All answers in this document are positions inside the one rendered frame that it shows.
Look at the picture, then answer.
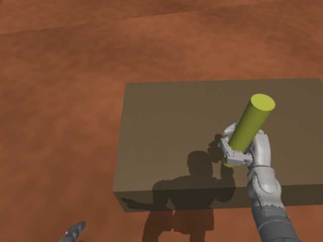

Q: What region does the left robot hand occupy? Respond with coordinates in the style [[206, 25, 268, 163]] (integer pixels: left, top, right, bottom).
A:
[[59, 221, 86, 242]]

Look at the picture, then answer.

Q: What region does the right robot hand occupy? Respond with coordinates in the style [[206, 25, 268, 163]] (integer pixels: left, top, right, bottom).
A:
[[218, 118, 271, 170]]

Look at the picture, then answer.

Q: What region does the can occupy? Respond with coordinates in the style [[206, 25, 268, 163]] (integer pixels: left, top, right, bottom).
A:
[[221, 94, 275, 167]]

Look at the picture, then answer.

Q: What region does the right robot arm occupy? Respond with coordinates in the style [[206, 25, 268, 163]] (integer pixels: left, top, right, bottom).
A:
[[247, 165, 302, 242]]

